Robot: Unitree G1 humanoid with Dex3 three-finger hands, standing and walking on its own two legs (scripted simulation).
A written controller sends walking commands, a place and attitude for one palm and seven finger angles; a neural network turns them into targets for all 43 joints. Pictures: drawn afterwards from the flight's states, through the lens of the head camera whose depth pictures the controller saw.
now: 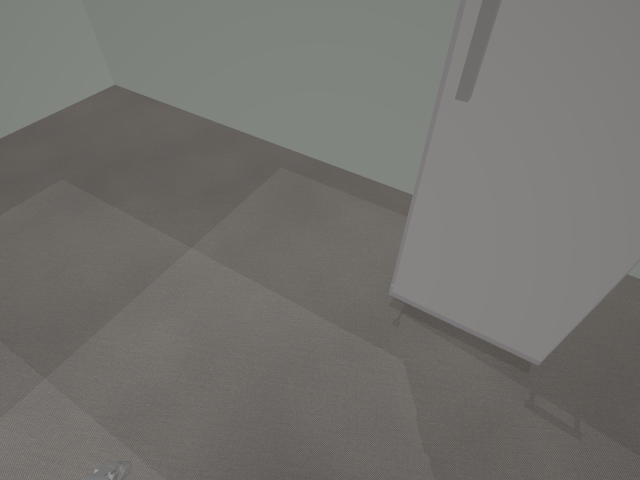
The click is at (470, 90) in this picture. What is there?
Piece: fridge door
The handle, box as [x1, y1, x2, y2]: [455, 0, 501, 101]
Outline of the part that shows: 501,0 482,1 455,97 456,99 467,101 471,96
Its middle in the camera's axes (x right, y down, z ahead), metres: +0.30 -0.38 +0.69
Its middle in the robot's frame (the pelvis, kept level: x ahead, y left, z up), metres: +0.81 -0.25 +0.24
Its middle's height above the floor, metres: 1.00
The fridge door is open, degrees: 0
